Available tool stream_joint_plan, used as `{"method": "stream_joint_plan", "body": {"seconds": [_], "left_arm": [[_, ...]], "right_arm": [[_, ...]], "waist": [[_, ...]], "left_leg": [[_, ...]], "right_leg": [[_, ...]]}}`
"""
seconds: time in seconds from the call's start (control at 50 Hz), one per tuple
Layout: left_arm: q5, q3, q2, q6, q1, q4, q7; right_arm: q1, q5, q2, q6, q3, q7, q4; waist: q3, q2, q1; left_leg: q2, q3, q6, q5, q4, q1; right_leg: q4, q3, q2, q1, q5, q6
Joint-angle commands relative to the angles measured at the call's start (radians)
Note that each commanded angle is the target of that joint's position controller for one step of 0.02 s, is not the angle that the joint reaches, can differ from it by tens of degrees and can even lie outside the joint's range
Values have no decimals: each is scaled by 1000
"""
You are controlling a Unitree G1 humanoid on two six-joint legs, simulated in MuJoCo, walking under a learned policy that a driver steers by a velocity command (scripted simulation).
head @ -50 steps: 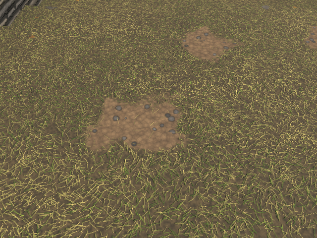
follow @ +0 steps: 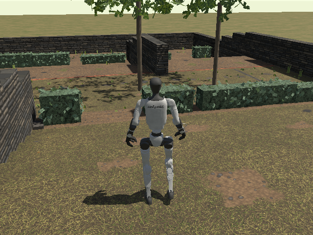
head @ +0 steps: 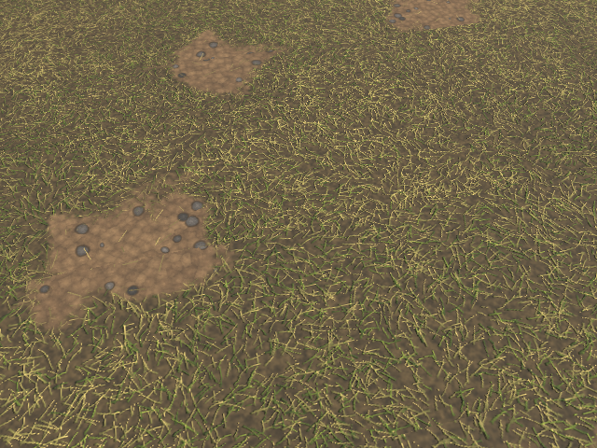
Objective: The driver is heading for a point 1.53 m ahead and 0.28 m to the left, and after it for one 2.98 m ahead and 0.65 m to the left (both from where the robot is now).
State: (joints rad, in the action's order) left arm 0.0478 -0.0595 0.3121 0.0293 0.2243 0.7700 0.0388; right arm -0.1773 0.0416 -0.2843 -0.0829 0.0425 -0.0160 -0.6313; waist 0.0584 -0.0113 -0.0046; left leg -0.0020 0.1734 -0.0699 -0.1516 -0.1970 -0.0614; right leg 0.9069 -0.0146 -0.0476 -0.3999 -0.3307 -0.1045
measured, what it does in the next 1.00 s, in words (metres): steps on the spot, turning left: right foot, then left foot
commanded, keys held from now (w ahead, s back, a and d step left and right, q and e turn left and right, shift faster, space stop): no key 0.12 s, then q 0.80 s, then no key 0.04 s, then w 0.02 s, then w+e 0.02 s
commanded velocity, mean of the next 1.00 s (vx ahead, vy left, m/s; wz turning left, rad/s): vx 0.00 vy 0.00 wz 0.29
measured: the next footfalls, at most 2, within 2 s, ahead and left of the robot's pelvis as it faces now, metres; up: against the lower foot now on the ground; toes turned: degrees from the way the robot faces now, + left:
right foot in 0.18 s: +0.04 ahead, -0.16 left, +0.00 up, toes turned -4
left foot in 0.62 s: +0.03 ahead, +0.11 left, +0.00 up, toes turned +14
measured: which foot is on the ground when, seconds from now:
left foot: down 0.00-0.30, up 0.32-0.60, down 0.62-1.00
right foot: up 0.00-0.16, down 0.18-0.64, up 0.66-1.00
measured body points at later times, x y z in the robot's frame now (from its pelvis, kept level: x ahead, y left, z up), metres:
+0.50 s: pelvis +0.00 -0.04 +0.00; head +0.04 -0.04 +0.44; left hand +0.11 +0.25 -0.10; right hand +0.16 -0.31 -0.11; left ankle -0.04 +0.08 -0.71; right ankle +0.00 -0.16 -0.75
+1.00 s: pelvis +0.02 +0.02 +0.00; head +0.05 +0.04 +0.45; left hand +0.02 +0.33 -0.12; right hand +0.26 -0.18 -0.09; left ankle -0.01 +0.10 -0.75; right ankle +0.08 -0.13 -0.71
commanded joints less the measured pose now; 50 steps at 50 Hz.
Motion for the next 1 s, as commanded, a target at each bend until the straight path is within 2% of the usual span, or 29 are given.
{"method": "stream_joint_plan", "body": {"seconds": [0.02,0.06,0.12,0.16,0.18,0.2,0.22,0.24,0.28,0.32,0.34,0.36,0.4,0.42,0.44,0.48,0.54,0.58,0.62,0.64,0.66,0.68,0.7,0.74,0.76,0.82,0.92,0.96,1.0], "left_arm": [[14,-14,81,4,-14,-70,-9],[20,-12,79,2,-8,-67,-7],[0,-10,74,6,-7,-56,3],[-40,-6,48,22,20,-27,24],[-68,4,26,30,7,-35,42],[-82,6,45,34,7,-66,49],[-102,3,114,38,-28,-96,41],[-77,-14,143,34,-31,-84,41],[-40,-55,212,34,-9,-78,22],[-43,-75,223,38,52,-81,-16],[-29,-74,198,48,99,-80,-36],[-11,-68,163,66,86,-95,-61],[-12,-45,83,85,-46,-124,-74],[-21,-41,74,84,-108,-140,-81],[-24,-45,90,80,-130,-147,-92],[-12,-63,132,64,-72,-143,-108],[8,-85,179,41,-26,-140,-103],[8,-81,175,27,-79,-151,-92],[7,-62,136,20,-99,-132,-84],[2,-46,90,18,-61,-112,-80],[-9,-21,3,25,1,-179,-88],[2,-23,51,47,-68,-190,-84],[1,-27,70,52,-127,-180,-82],[12,-62,157,51,-79,-144,-100],[14,-54,137,47,-89,-148,-102],[1,-40,103,28,-24,-122,-80],[-10,-15,96,-11,-6,-76,-65],[-5,-4,99,-10,-6,-57,-66],[19,15,86,-2,-16,-40,-57]], "right_arm": [[-88,-2,-181,-4,76,14,26],[-46,2,-177,-7,82,20,36],[3,6,-173,-4,87,20,41],[128,-23,-93,11,48,42,40],[116,-27,-65,25,32,62,18],[13,-17,-30,38,22,81,-16],[-182,-14,12,36,15,89,-47],[-147,-22,-53,24,34,79,-57],[25,-14,-140,20,63,48,-2],[27,-5,-125,13,57,26,6],[33,6,-114,7,54,16,10],[-10,14,-107,1,53,11,-9],[-51,22,-116,-4,62,6,-35],[-36,27,-95,-1,57,12,-33],[-29,29,-59,5,45,28,-34],[-4,14,-29,27,27,71,-36],[-8,-9,-54,38,26,110,-36],[-38,-20,-91,27,39,117,-45],[-43,-29,-129,4,63,114,-33],[-74,-25,-162,-5,79,108,-27],[-113,-41,-305,-17,114,82,-9],[-196,-9,-304,-33,119,67,-22],[-202,16,-256,-58,115,48,-57],[-127,-9,-163,-49,82,44,-42],[-91,-25,-147,-41,74,44,-33],[-29,-8,-168,-25,71,44,11],[-84,-3,-191,-40,84,68,26],[-90,-10,-185,-39,83,70,35],[-131,-12,-155,-29,73,67,22]], "waist": [[-59,109,-36],[-67,114,-18],[-82,115,0],[-101,61,74],[-123,59,75],[-180,42,47],[-235,-86,-51],[-133,-65,-28],[-111,-48,29],[-86,-106,56],[-77,-169,90],[-73,-191,79],[-25,-125,-8],[-13,-94,-30],[-12,-68,-37],[-35,-64,19],[-56,-72,48],[-61,-68,17],[-84,-56,-4],[-116,4,-18],[-223,245,31],[-197,162,-48],[-98,128,-58],[-121,131,-7],[-93,132,20],[-99,107,63],[-99,110,13],[-104,106,-14],[-85,97,-60]], "left_leg": [[332,-187,-258,436,16,213],[326,-168,-246,461,15,162],[323,-167,-210,413,-1,131],[242,-129,-109,277,-109,-3],[189,-111,-57,246,-138,-114],[153,-93,4,151,-149,-170],[101,-55,85,-78,-172,-201],[82,-70,116,-76,-185,-195],[49,-46,77,-11,-266,-227],[32,-62,59,-152,-375,-354],[32,-106,65,-379,-564,-427],[63,-174,61,-525,-796,-435],[89,-218,56,-482,-918,-373],[83,-194,59,-427,-846,-357],[85,-166,64,-354,-745,-337],[86,-138,81,-267,-591,-333],[88,-142,80,-206,-439,-320],[66,-130,46,-78,-320,-246],[7,-118,-26,111,-213,-96],[43,-165,-86,293,-162,0],[286,-498,-320,724,-138,175],[368,-683,-387,558,-84,238],[324,-593,-309,449,-70,189],[289,-506,-265,469,-64,125],[275,-476,-243,453,-39,32],[220,-429,-227,437,-7,-60],[223,-503,-233,341,-36,-6],[240,-533,-237,291,-55,22],[236,-564,-218,-81,-25,33]], "right_leg": [[-132,17,-25,-123,-35,28],[-187,41,-21,-40,-64,57],[-292,36,-16,41,-9,82],[-554,39,-5,240,243,103],[-637,55,23,381,394,114],[-580,14,-32,498,572,152],[-499,-146,-201,558,802,305],[-499,-171,-218,425,647,323],[-516,-96,-138,356,401,274],[-577,-174,-247,411,451,382],[-639,-248,-341,430,470,452],[-683,-253,-391,386,450,480],[-737,-118,-331,252,345,409],[-748,-52,-290,242,318,372],[-749,1,-253,257,313,338],[-743,51,-241,356,355,322],[-726,48,-291,441,401,338],[-690,67,-300,406,332,320],[-618,104,-266,304,158,252],[-529,156,-211,256,71,188],[-276,297,-28,116,-149,65],[-159,105,39,-67,-365,43],[-55,5,2,-161,-330,58],[108,-31,-8,-146,-278,64],[135,-43,-16,-104,-243,68],[80,-26,19,-26,-59,57],[-85,-33,14,-46,-22,16],[-118,-32,1,-73,-37,17],[-163,-22,-23,-106,-40,31]]}}
Keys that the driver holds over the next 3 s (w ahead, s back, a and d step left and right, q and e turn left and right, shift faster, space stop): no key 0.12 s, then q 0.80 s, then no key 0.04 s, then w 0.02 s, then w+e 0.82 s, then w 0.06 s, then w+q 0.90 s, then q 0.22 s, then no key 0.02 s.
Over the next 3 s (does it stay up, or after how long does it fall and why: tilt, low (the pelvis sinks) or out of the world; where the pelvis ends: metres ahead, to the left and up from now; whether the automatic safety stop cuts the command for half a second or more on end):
stays up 1.02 0.08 -0.23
